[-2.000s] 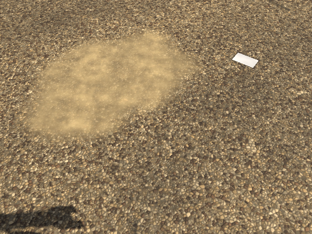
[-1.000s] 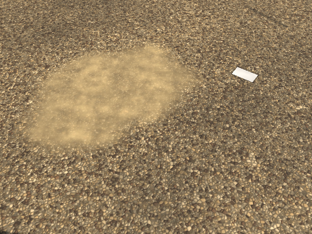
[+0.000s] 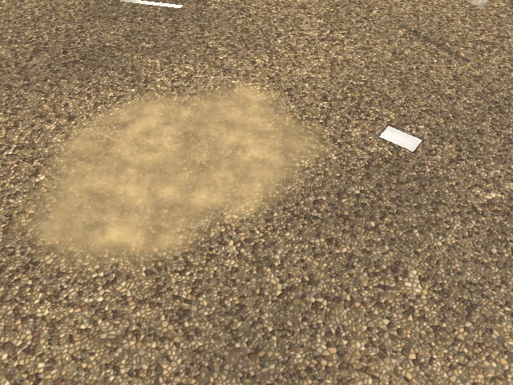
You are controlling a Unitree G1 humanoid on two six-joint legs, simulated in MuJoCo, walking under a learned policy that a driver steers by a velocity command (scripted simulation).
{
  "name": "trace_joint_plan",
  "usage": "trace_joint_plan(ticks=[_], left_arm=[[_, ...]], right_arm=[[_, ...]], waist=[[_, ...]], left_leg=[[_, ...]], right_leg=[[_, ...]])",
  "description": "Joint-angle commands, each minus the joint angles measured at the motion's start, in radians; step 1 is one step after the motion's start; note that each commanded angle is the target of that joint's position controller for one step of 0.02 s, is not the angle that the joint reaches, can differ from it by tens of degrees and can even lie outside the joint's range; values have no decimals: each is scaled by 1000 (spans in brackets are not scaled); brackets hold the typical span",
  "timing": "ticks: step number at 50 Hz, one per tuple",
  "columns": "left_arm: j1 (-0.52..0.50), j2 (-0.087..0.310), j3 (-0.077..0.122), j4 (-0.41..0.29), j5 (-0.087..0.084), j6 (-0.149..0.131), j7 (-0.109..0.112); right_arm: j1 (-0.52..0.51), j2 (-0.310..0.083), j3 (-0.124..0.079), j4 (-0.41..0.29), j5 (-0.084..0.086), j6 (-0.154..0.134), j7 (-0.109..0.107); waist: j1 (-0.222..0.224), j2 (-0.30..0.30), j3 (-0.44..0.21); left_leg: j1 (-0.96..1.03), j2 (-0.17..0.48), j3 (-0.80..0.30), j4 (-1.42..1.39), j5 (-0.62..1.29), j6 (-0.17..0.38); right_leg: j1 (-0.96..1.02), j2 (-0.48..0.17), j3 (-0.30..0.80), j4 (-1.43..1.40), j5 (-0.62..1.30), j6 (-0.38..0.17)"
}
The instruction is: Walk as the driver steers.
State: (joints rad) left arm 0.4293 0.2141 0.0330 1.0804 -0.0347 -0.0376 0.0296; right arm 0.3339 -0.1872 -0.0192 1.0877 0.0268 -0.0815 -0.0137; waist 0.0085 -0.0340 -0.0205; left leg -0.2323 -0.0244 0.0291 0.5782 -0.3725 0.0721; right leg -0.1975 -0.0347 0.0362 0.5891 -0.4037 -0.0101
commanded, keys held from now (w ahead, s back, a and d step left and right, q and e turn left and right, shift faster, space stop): w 1.00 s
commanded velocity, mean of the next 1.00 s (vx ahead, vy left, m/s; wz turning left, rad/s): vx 0.46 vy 0.00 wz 0.00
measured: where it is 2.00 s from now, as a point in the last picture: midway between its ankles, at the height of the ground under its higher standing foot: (291, 222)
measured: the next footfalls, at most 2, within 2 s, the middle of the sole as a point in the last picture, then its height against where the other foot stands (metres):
right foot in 0.42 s outside the picture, level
left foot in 0.98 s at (223, 328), level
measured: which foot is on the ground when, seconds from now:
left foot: down 0.00-0.44, up 0.46-0.96, down 0.98-1.00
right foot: down 0.00-0.00, up 0.02-0.40, down 0.42-0.98, up 1.00-1.00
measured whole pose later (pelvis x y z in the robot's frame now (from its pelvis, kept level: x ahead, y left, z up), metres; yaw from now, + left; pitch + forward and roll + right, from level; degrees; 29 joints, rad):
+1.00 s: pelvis +0.54 +0.00 -0.01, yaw +0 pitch +2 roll -1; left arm 0.41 0.26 0.05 1.03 -0.01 -0.05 0.01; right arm 0.02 -0.23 -0.05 0.84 0.01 -0.12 0.03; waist 0.06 0.00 0.03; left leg -0.50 0.02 0.04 0.54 -0.08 0.08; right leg -0.02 0.00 -0.02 0.58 -0.47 -0.01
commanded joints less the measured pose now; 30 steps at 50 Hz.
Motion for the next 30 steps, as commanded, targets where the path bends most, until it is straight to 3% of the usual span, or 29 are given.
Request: trace_joint_plan(ticks=[1,2,3,5,6,7,9,12,14,17,19,20,21,22,23,24,25,26,28,30], left_arm=[[-196,44,0,-153,2,-47,-4],[-206,67,4,-162,-3,-69,-6],[-183,74,6,-155,-14,-82,-18],[-191,90,15,-152,-4,-97,-32],[-222,106,26,-162,5,-99,-37],[-233,94,27,-167,6,-95,-45],[-276,50,16,-185,8,-82,-57],[-450,14,-8,-260,11,-75,-61],[-500,40,-8,-287,6,-69,-64],[-519,90,4,-312,2,-71,-71],[-413,139,30,-293,3,-74,-71],[-258,175,53,-246,0,-71,-66],[-87,217,74,-199,-2,-64,-57],[55,323,97,-171,28,-57,-50],[47,270,77,-163,33,-55,-57],[-65,202,56,-174,23,-62,-61],[-168,156,42,-197,21,-67,-62],[-242,128,32,-207,29,-74,-69],[-282,92,22,-197,42,-81,-77],[-242,101,22,-170,37,-86,-73]], right_arm=[[379,-255,-70,64,4,-24,12],[354,-209,-51,49,-18,-38,17],[278,-152,-36,23,-23,-48,18],[198,-120,-22,-8,-17,-44,26],[200,-92,-11,-7,-19,-35,26],[219,-70,-4,-4,-22,-23,22],[231,-81,-1,-11,-27,-8,8],[194,-139,-7,-43,-30,-4,-13],[222,-176,-19,-37,-19,-9,-17],[219,-182,-30,-31,-5,-10,-17],[194,-201,-41,-38,-16,2,-16],[179,-195,-40,-45,-26,13,-14],[160,-185,-33,-64,-34,16,-9],[269,-56,1,-86,-44,2,5],[290,-25,12,-67,-16,-30,15],[178,-122,-14,-104,15,-53,20],[77,-155,-22,-135,27,-61,16],[37,-154,-28,-142,18,-57,7],[78,-120,-37,-131,-1,-27,-4],[79,-96,-39,-136,-6,-6,-9]], waist=[[-173,347,117],[-142,271,119],[-93,169,154],[-57,91,150],[-55,95,142],[-55,113,128],[-55,114,128],[-72,111,172],[-74,142,179],[-42,138,178],[31,166,74],[107,170,-22],[183,154,-122],[141,-101,-305],[121,-218,-407],[101,-153,-206],[72,-69,-85],[31,11,-18],[-35,-27,11],[-50,-33,42]], left_leg=[[392,328,-588,-377,-129,172],[388,412,-756,-410,-82,223],[385,394,-662,-389,-2,205],[394,324,-452,-395,179,151],[388,287,-358,-400,304,120],[377,258,-293,-406,373,103],[323,232,-214,-428,441,102],[144,193,-134,-485,408,102],[124,215,-129,-516,394,108],[236,260,-112,-468,526,86],[311,266,-81,-301,890,57],[289,235,-50,-117,1023,36],[128,196,-34,121,918,5],[-230,38,-11,545,401,-51],[-381,-49,-146,780,-163,-52],[-484,22,-169,854,-125,-24],[-482,79,-135,829,-31,-7],[-428,126,-116,762,49,-6],[-304,174,-119,663,110,-8],[-300,182,-98,607,125,-20]], right_leg=[[-568,73,-87,315,-43,-18],[-664,49,16,536,-118,-33],[-721,5,54,643,-53,-57],[-758,-49,32,634,94,-78],[-737,-70,12,590,139,-75],[-706,-76,-11,553,164,-67],[-662,-71,-50,453,220,-40],[-498,-28,-96,157,355,-7],[-406,-5,-107,61,397,-10],[-372,4,-81,-36,407,-53],[-218,51,-103,-33,366,-90],[-32,83,-122,-27,349,-117],[235,19,-51,-16,337,-154],[614,-264,391,-64,163,-300],[651,-380,783,-303,15,-372],[486,-335,675,-341,-34,-307],[304,-300,501,-358,37,-268],[139,-259,371,-388,160,-243],[-21,-186,218,-440,239,-216],[-82,-167,152,-479,285,-233]])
